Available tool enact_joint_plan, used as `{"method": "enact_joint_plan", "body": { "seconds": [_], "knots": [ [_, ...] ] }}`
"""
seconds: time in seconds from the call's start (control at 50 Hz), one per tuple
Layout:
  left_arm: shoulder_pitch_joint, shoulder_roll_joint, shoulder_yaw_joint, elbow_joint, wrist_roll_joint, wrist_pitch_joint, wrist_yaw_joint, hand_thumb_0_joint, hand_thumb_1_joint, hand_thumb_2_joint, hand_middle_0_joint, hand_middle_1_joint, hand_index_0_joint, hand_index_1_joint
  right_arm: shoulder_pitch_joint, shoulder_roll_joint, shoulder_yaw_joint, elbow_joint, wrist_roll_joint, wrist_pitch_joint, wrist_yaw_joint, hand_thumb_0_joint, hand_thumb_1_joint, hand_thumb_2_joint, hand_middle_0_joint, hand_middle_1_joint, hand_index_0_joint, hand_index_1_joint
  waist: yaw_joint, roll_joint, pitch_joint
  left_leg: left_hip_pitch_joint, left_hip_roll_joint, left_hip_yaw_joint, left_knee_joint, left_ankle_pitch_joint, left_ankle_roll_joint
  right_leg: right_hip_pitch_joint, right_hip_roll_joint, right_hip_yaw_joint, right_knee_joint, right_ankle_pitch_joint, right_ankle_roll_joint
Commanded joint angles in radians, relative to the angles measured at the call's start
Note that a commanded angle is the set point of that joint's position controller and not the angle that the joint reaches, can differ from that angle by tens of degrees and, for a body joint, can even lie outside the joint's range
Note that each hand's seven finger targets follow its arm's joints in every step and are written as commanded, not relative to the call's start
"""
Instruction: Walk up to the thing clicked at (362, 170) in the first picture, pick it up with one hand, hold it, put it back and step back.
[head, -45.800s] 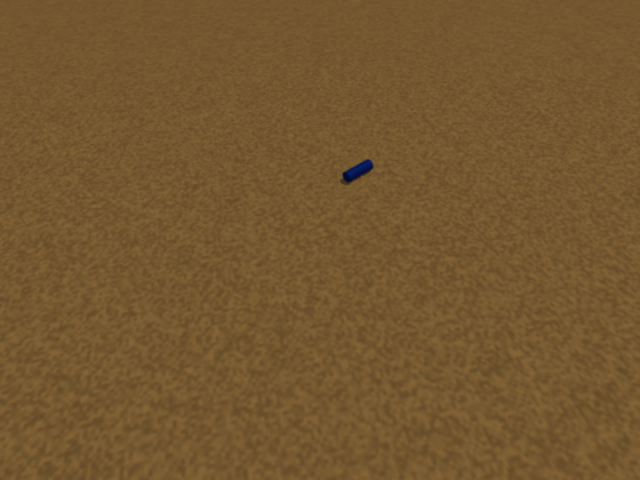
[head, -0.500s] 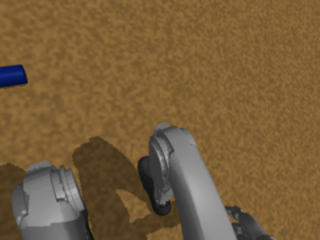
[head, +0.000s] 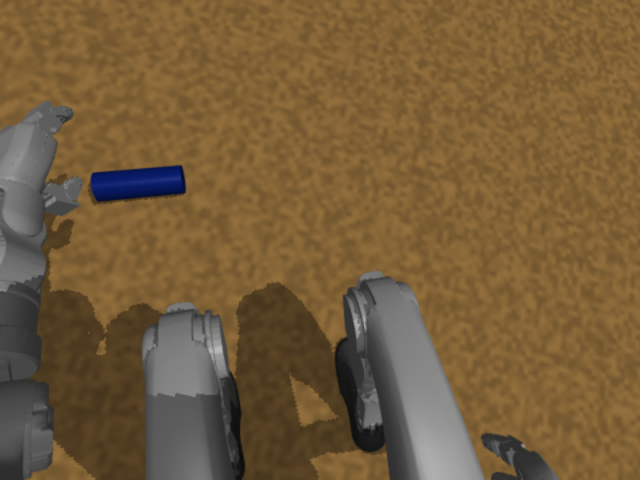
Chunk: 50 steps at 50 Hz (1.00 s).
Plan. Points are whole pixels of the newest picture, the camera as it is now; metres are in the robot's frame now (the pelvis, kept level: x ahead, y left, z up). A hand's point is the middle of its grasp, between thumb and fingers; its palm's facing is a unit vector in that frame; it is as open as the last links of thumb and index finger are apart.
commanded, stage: home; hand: left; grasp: from above
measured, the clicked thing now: (140, 183) +0.56 +0.25 -0.37
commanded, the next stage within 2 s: none
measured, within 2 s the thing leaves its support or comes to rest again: neither
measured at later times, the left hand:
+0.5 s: hand out of the picture +0.31 +0.22 +0.09, palm faces +0.02 -0.93 -0.36, open 7.4 cm
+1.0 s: hand out of the picture +0.22 +0.20 +0.27, palm faces +0.19 -0.96 -0.21, open 7.4 cm
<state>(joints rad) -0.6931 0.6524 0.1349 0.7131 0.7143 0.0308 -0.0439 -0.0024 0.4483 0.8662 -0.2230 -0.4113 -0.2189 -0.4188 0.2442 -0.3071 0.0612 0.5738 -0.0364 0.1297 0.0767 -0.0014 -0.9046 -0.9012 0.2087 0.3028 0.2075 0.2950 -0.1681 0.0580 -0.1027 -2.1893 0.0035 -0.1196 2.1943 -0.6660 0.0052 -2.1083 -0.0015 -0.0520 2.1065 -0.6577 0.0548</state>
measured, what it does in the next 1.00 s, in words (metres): rises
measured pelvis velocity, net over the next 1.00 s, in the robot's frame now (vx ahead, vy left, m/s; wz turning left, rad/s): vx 0.08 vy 0.00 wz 0.13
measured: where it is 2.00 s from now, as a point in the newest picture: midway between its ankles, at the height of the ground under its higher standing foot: (296, 430)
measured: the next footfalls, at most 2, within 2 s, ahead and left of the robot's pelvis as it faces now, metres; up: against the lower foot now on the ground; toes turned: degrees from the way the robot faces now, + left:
none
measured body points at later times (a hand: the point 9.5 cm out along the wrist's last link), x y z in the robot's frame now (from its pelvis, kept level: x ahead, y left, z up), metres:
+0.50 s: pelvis +0.02 +0.00 +0.20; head +0.14 +0.03 +0.63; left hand +0.30 +0.27 +0.12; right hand +0.22 -0.23 +0.10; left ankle +0.08 +0.12 -0.36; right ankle +0.10 -0.14 -0.36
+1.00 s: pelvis +0.08 +0.00 +0.32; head +0.10 +0.00 +0.77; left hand +0.21 +0.25 +0.29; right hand +0.26 -0.23 +0.25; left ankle +0.07 +0.12 -0.36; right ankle +0.10 -0.14 -0.36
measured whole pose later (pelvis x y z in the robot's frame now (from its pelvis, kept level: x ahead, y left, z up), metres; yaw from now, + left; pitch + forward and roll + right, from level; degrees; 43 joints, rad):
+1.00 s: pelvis +0.08 +0.00 +0.32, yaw +7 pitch +12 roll -3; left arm 0.50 0.21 0.04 -0.12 -0.07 0.45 0.04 0.01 0.90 0.90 -0.20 -0.30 -0.20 -0.30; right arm 0.29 -0.22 0.04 0.52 0.02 -0.18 -0.19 0.01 -0.91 -0.90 0.21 0.30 0.21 0.29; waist -0.06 0.06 -0.19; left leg -0.75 0.03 -0.06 1.02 -0.49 -0.01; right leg -0.69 -0.01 -0.05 0.95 -0.47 0.02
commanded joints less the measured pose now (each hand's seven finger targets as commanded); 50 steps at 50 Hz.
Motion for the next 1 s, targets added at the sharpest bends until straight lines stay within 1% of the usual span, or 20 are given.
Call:
{"method": "enact_joint_plan", "body": {
  "seconds": [0.0, 0.06, 0.1, 0.16, 0.18, 0.2, 0.26, 0.36, 0.38, 0.42, 0.44, 0.46, 0.54, 0.64, 0.66, 0.68, 0.78, 0.84, 0.88, 0.98],
  "knots": [
    [-0.187, 0.15, 0.02, -0.292, -0.132, 0.028, 0.061, 0.0, 0.9, 0.9, -0.2, -0.299, -0.2, -0.299, 0.135, -0.177, -0.131, -0.058, 0.023, -0.037, -0.028, 0.0, -0.9, -0.9, 0.2, 0.3, 0.2, 0.3, 0.0, 0.199, -0.746, 0.632, 0.007, 0.041, -0.384, 0.114, 0.029, 0.453, 0.033, -0.044, -0.332, 0.15, -0.092],
    [-0.072, 0.059, -0.032, -0.278, -0.213, 0.069, 0.063, 0.0, 0.899, 0.899, -0.2, -0.298, -0.2, -0.298, 0.106, -0.174, -0.14, -0.049, 0.031, -0.071, -0.043, 0.0, -0.899, -0.9, 0.2, 0.3, 0.2, 0.3, -0.001, 0.16, -0.619, 0.689, 0.013, 0.028, -0.483, 0.028, 0.022, 0.466, 0.029, -0.045, -0.418, 0.088, -0.091],
    [-0.058, 0.048, -0.043, -0.356, -0.268, 0.097, 0.063, 0.0, 0.898, 0.899, -0.2, -0.298, -0.199, -0.298, 0.079, -0.177, -0.143, -0.06, 0.041, -0.094, -0.055, 0.0, -0.899, -0.9, 0.2, 0.3, 0.2, 0.3, 0.023, 0.175, -0.634, 0.78, 0.019, 0.001, -0.559, -0.014, 0.018, 0.503, 0.026, -0.044, -0.455, 0.075, -0.087],
    [0.037, -0.021, -0.069, -0.358, -0.357, 0.131, 0.069, 0.0, 0.899, 0.9, -0.2, -0.298, -0.2, -0.298, 0.024, -0.166, -0.138, -0.065, 0.055, -0.13, -0.075, 0.0, -0.899, -0.9, 0.2, 0.3, 0.2, 0.3, 0.018, 0.152, -0.568, 0.854, 0.023, -0.03, -0.655, -0.049, 0.012, 0.546, 0.021, -0.042, -0.506, 0.079, -0.075],
    [0.053, -0.006, -0.047, -0.4, -0.385, 0.137, 0.08, 0.0, 0.899, 0.899, -0.2, -0.298, -0.2, -0.298, 0.007, -0.161, -0.137, -0.064, 0.059, -0.143, -0.084, 0.0, -0.899, -0.9, 0.2, 0.3, 0.2, 0.3, 0.035, 0.144, -0.589, 0.89, 0.021, -0.025, -0.669, -0.034, 0.011, 0.585, 0.021, -0.037, -0.529, 0.087, -0.075],
    [0.094, -0.028, -0.05, -0.392, -0.404, 0.147, 0.087, 0.0, 0.9, 0.901, -0.2, -0.299, -0.2, -0.299, -0.002, -0.153, -0.134, -0.066, 0.062, -0.154, -0.091, 0.0, -0.899, -0.9, 0.2, 0.3, 0.2, 0.3, 0.029, 0.128, -0.576, 0.913, 0.018, -0.017, -0.684, -0.005, 0.01, 0.615, 0.017, -0.03, -0.557, 0.101, -0.075],
    [0.2, -0.05, -0.02, -0.429, -0.479, 0.171, 0.113, 0.0, 0.9, 0.9, -0.2, -0.298, -0.2, -0.298, -0.032, -0.127, -0.119, -0.077, 0.071, -0.181, -0.11, 0.0, -0.899, -0.9, 0.2, 0.3, 0.2, 0.3, 0.052, 0.098, -0.537, 0.958, 0.011, -0.003, -0.745, 0.044, 0.012, 0.726, 0.015, -0.01, -0.636, 0.12, -0.076],
    [0.32, -0.124, -0.014, -0.504, -0.592, 0.201, 0.134, 0.0, 0.9, 0.9, -0.2, -0.298, -0.2, -0.298, -0.069, -0.097, -0.107, -0.093, 0.074, -0.22, -0.136, 0.0, -0.899, -0.9, 0.2, 0.3, 0.2, 0.3, 0.05, 0.083, -0.494, 1.046, 0.007, 0.026, -0.831, 0.117, 0.015, 0.874, 0.011, 0.017, -0.756, 0.166, -0.076],
    [0.361, -0.11, 0.012, -0.506, -0.609, 0.211, 0.139, 0.0, 0.9, 0.899, -0.2, -0.298, -0.2, -0.298, -0.075, -0.093, -0.106, -0.096, 0.073, -0.226, -0.14, 0.0, -0.899, -0.9, 0.2, 0.3, 0.2, 0.3, 0.067, 0.081, -0.49, 1.077, 0.009, 0.03, -0.852, 0.126, 0.015, 0.912, 0.011, 0.022, -0.784, 0.171, -0.075],
    [0.444, -0.149, 0.002, -0.539, -0.643, 0.229, 0.14, 0.0, 0.9, 0.899, -0.2, -0.298, -0.2, -0.298, -0.082, -0.082, -0.101, -0.11, 0.075, -0.238, -0.15, 0.0, -0.899, -0.9, 0.2, 0.3, 0.2, 0.3, 0.077, 0.069, -0.474, 1.127, 0.008, 0.028, -0.906, 0.112, 0.014, 0.968, 0.012, 0.027, -0.841, 0.159, -0.075],
    [0.461, -0.171, -0.004, -0.576, -0.656, 0.237, 0.139, 0.0, 0.9, 0.899, -0.2, -0.298, -0.2, -0.299, -0.076, -0.078, -0.1, -0.116, 0.076, -0.243, -0.155, 0.0, -0.899, -0.9, 0.2, 0.3, 0.2, 0.3, 0.066, 0.075, -0.482, 1.161, 0.009, 0.027, -0.934, 0.132, 0.013, 1.002, 0.012, 0.025, -0.865, 0.179, -0.075],
    [0.498, -0.177, 0.011, -0.592, -0.675, 0.25, 0.141, 0.0, 0.9, 0.899, -0.2, -0.298, -0.2, -0.298, -0.074, -0.075, -0.094, -0.117, 0.077, -0.248, -0.161, 0.0, -0.899, -0.9, 0.2, 0.3, 0.2, 0.3, 0.081, 0.057, -0.482, 1.197, 0.01, 0.015, -0.963, 0.136, 0.012, 1.033, 0.011, 0.023, -0.886, 0.185, -0.072],
    [0.617, -0.241, 0.005, -0.661, -0.744, 0.297, 0.138, 0.0, 0.9, 0.9, -0.2, -0.299, -0.2, -0.299, -0.06, -0.06, -0.081, -0.122, 0.083, -0.267, -0.188, 0.0, -0.9, -0.9, 0.2, 0.3, 0.2, 0.3, 0.082, 0.047, -0.434, 1.295, 0.015, 0.016, -1.051, 0.202, 0.007, 1.145, 0.016, 0.019, -0.978, 0.249, -0.07],
    [0.777, -0.284, -0.001, -0.748, -0.778, 0.324, 0.129, 0.0, 0.9, 0.9, -0.2, -0.299, -0.2, -0.299, -0.036, -0.042, -0.069, -0.131, 0.078, -0.3, -0.227, 0.0, -0.9, -0.9, 0.2, 0.3, 0.2, 0.3, 0.08, 0.025, -0.364, 1.38, 0.011, 0.033, -1.133, 0.306, 0.007, 1.279, 0.019, 0.013, -1.08, 0.333, -0.066],
    [0.827, -0.279, 0.009, -0.765, -0.781, 0.331, 0.129, 0.0, 0.9, 0.9, -0.2, -0.299, -0.2, -0.299, -0.03, -0.041, -0.069, -0.143, 0.078, -0.305, -0.235, 0.0, -0.9, -0.9, 0.2, 0.3, 0.2, 0.3, 0.092, 0.024, -0.351, 1.401, 0.007, 0.038, -1.152, 0.315, 0.008, 1.308, 0.019, 0.014, -1.108, 0.339, -0.065],
    [0.847, -0.29, 0.001, -0.786, -0.786, 0.334, 0.127, 0.0, 0.9, 0.9, -0.2, -0.299, -0.2, -0.299, -0.026, -0.039, -0.068, -0.147, 0.076, -0.31, -0.239, 0.0, -0.9, -0.9, 0.2, 0.3, 0.2, 0.3, 0.086, 0.016, -0.328, 1.419, 0.007, 0.042, -1.173, 0.312, 0.009, 1.332, 0.02, 0.014, -1.135, 0.338, -0.063],
    [1.024, -0.318, -0.019, -0.904, -0.784, 0.35, 0.117, 0.0, 0.9, 0.9, -0.2, -0.299, -0.2, -0.299, -0.001, -0.025, -0.069, -0.172, 0.068, -0.338, -0.259, 0.0, -0.9, -0.9, 0.2, 0.3, 0.2, 0.3, 0.104, 0.023, -0.272, 1.519, 0.004, 0.051, -1.265, 0.388, 0.005, 1.432, 0.024, 0.001, -1.225, 0.393, -0.063],
    [1.11, -0.335, -0.038, -0.967, -0.786, 0.364, 0.111, 0.0, 0.9, 0.9, -0.2, -0.299, -0.2, -0.299, 0.006, -0.021, -0.07, -0.19, 0.064, -0.352, -0.268, 0.0, -0.9, -0.9, 0.2, 0.299, 0.2, 0.299, 0.1, 0.008, -0.253, 1.556, -0.003, 0.068, -1.282, 0.445, 0.008, 1.486, 0.028, -0.003, -1.264, 0.443, -0.059],
    [1.154, -0.342, -0.041, -0.978, -0.782, 0.373, 0.107, 0.0, 0.9, 0.9, -0.2, -0.299, -0.2, -0.299, 0.002, -0.019, -0.07, -0.194, 0.061, -0.36, -0.274, 0.0, -0.9, -0.9, 0.2, 0.299, 0.2, 0.299, 0.105, -0.009, -0.212, 1.565, -0.004, 0.072, -1.298, 0.446, 0.01, 1.493, 0.028, -0.008, -1.283, 0.444, -0.058],
    [1.166, -0.337, -0.045, -1.037, -0.774, 0.381, 0.087, 0.0, 0.9, 0.9, -0.2, -0.299, -0.2, -0.299, -0.013, -0.026, -0.074, -0.212, 0.055, -0.385, -0.281, 0.0, -0.9, -0.9, 0.2, 0.299, 0.2, 0.299, 0.105, -0.019, -0.128, 1.577, -0.003, 0.074, -1.348, 0.37, 0.013, 1.48, 0.027, -0.021, -1.323, 0.359, -0.055]
  ]
}}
